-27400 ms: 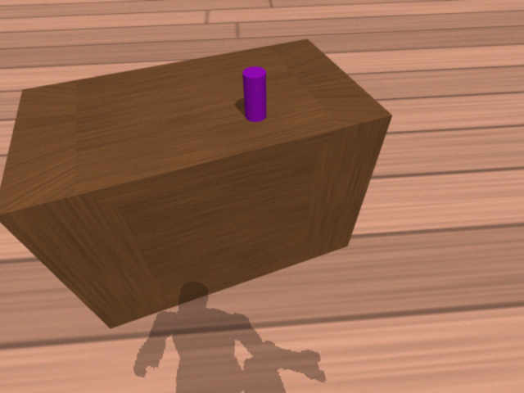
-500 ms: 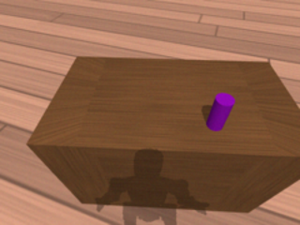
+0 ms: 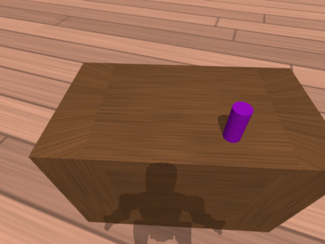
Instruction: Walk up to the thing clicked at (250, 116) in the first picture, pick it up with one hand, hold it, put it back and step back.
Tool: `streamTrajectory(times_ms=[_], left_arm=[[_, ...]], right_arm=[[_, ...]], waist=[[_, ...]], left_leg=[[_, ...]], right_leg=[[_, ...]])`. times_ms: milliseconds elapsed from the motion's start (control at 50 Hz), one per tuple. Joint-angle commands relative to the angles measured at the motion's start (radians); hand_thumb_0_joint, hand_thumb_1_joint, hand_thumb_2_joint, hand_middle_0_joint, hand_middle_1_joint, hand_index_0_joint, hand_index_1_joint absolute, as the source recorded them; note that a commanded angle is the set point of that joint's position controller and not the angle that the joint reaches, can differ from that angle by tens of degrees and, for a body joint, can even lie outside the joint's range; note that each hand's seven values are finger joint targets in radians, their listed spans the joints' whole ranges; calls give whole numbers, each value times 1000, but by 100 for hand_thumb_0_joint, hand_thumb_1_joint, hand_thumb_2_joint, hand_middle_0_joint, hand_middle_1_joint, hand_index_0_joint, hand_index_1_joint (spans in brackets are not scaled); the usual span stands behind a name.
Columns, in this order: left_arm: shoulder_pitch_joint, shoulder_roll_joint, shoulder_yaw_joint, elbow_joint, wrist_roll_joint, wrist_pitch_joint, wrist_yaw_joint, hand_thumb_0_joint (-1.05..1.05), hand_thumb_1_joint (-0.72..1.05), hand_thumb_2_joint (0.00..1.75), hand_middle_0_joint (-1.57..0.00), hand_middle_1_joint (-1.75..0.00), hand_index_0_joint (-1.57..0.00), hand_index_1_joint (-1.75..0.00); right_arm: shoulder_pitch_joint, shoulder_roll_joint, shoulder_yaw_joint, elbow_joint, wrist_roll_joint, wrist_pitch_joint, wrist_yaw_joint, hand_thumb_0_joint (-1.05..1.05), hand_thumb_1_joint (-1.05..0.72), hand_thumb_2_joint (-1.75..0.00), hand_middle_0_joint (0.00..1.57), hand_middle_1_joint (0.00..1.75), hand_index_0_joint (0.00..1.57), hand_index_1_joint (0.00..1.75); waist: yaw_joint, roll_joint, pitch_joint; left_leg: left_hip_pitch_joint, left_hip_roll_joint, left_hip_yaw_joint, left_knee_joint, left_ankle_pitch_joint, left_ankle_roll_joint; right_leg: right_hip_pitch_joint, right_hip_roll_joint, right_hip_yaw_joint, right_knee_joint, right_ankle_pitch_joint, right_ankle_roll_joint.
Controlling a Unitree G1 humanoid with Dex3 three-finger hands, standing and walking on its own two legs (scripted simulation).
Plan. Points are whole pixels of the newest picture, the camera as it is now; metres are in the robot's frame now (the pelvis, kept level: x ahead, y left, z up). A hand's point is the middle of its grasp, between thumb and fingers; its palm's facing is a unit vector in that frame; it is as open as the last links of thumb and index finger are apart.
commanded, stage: stand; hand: right
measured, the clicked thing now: (236, 123) +0.50 -0.21 -0.02
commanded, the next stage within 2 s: none
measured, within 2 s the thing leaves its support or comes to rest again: neither
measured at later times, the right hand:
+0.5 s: hand out of the picture +0.06 -0.25 -0.16, palm faces -0.03 +0.94 -0.34, open 7.4 cm
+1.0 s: hand out of the picture +0.07 -0.25 -0.16, palm faces -0.03 +0.94 -0.34, open 7.4 cm
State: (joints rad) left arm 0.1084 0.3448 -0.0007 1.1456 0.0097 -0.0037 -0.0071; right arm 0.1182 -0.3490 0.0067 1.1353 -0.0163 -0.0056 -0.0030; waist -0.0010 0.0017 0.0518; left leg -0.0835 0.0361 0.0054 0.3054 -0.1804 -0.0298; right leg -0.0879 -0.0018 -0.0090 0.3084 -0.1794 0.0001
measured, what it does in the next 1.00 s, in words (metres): stands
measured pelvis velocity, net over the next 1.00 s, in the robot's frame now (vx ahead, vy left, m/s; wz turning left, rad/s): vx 0.01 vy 0.00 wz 0.00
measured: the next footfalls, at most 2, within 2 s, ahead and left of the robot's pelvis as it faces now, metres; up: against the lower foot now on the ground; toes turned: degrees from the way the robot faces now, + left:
none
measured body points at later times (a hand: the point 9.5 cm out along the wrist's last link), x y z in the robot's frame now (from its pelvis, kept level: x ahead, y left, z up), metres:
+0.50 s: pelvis +0.00 +0.00 +0.00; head +0.00 +0.00 +0.45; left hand +0.07 +0.30 -0.13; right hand +0.06 -0.30 -0.13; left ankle -0.01 +0.14 -0.75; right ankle -0.01 -0.12 -0.75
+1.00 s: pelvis +0.01 +0.00 +0.00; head +0.02 -0.01 +0.45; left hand +0.08 +0.30 -0.13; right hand +0.07 -0.30 -0.14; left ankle -0.01 +0.14 -0.75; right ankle -0.01 -0.12 -0.75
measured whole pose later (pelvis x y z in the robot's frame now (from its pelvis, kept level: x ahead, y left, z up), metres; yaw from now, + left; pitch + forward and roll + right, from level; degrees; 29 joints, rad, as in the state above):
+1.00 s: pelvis +0.01 +0.00 +0.00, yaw +0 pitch -2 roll +0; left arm 0.11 0.35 0.00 1.13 0.01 -0.01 -0.01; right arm 0.12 -0.35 0.00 1.13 -0.02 -0.01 0.00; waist 0.00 0.01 0.05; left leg -0.08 0.04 0.00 0.30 -0.18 -0.03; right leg -0.09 0.00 -0.01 0.32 -0.19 0.00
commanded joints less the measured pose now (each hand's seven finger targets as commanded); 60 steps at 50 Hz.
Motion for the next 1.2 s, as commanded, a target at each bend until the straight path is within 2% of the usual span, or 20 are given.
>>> streamTrajectory(times_ms=[0, 200, 260, 420, 540, 600, 660, 720, 1100, 1180], left_arm=[[-37, 220, 41, -60, 0, -23, 20, 0, 90, 90, -20, -30, -20, -30], [-29, 216, 38, -66, 1, -24, 19, 0, 90, 90, -20, -30, -20, -30], [-27, 215, 38, -65, -4, -24, 18, 0, 90, 90, -20, -30, -20, -30], [-22, 220, 41, -66, -2, -25, 16, 0, 90, 90, -20, -30, -20, -30], [-25, 219, 40, -71, 0, -25, 16, 0, 90, 90, -20, -30, -20, -30], [-20, 221, 41, -65, 0, -23, 16, 0, 90, 90, -20, -30, -20, -30], [-21, 220, 40, -72, 0, -26, 16, 0, 90, 90, -20, -30, -20, -30], [-21, 223, 41, -70, -1, -24, 17, 0, 90, 90, -20, -30, -20, -30], [-24, 221, 42, -73, -1, -25, 20, 0, 90, 90, -20, -30, -20, -30], [-24, 221, 42, -72, -3, -27, 19, 0, 90, 90, -20, -30, -20, -30]], right_arm=[[-37, -206, -39, -54, 5, -22, -13, 0, -90, -90, 20, 30, 20, 30], [-34, -211, -40, -54, 6, -21, -11, 0, -90, -90, 20, 30, 20, 30], [-23, -207, -38, -51, 4, -22, -10, 0, -90, -90, 20, 30, 20, 30], [-26, -207, -40, -54, 4, -22, -8, 0, -90, -90, 20, 30, 20, 30], [-29, -210, -42, -59, 5, -25, -9, 0, -90, -90, 20, 30, 20, 30], [-29, -205, -41, -56, 6, -21, -9, 0, -90, -90, 20, 30, 20, 30], [-25, -209, -41, -59, 5, -23, -8, 0, -90, -90, 20, 30, 20, 30], [-26, -207, -40, -57, 6, -24, -9, 0, -90, -90, 20, 30, 20, 30], [-33, -211, -42, -64, 7, -22, -11, 0, -90, -90, 20, 30, 20, 30], [-25, -208, -41, -62, 6, -20, -10, 0, -90, -90, 20, 30, 20, 30]], waist=[[-1, -15, -67], [1, -9, -72], [1, -2, -50], [0, 2, -49], [1, 7, -65], [2, -12, -47], [-1, -7, -71], [-1, 1, -77], [1, 0, -78], [1, -14, -65]], left_leg=[[-2, 99, -76, -38, 148, 40], [8, 101, -76, -34, 141, 43], [-17, 93, -74, -47, 105, 39], [-17, 94, -76, -51, 87, 43], [-3, 101, -79, -43, 123, 43], [-15, 96, -83, -51, 85, 42], [7, 99, -75, -37, 131, 45], [11, 101, -77, -38, 158, 39], [16, 103, -74, -31, 191, 41], [9, 101, -71, -35, 162, 39]], right_leg=[[-1, -124, 84, -47, 155, -17], [-5, -128, 88, -49, 154, -19], [-12, -125, 91, -59, 120, -16], [-19, -124, 91, -59, 99, -20], [-11, -126, 90, -47, 127, -21], [-24, -121, 89, -58, 78, -20], [-10, -130, 95, -51, 148, -23], [-4, -128, 89, -38, 167, -24], [8, -130, 84, -32, 217, -22], [-1, -129, 87, -45, 183, -21]])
